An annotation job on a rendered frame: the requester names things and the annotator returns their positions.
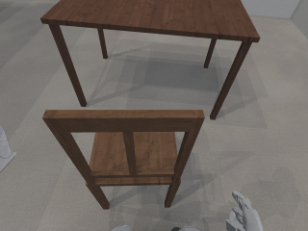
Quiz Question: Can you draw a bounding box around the right robot hand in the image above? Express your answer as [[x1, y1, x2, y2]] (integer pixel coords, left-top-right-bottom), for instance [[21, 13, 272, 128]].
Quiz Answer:
[[226, 191, 264, 231]]

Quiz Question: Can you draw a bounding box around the table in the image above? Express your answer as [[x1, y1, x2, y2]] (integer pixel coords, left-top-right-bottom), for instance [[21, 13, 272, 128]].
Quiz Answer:
[[40, 0, 260, 120]]

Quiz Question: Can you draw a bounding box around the left robot hand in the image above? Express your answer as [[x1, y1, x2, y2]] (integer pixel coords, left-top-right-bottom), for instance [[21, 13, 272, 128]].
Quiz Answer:
[[0, 125, 16, 172]]

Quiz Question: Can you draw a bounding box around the chair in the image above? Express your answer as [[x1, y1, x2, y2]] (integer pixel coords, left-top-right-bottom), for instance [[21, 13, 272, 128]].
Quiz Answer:
[[42, 110, 205, 210]]

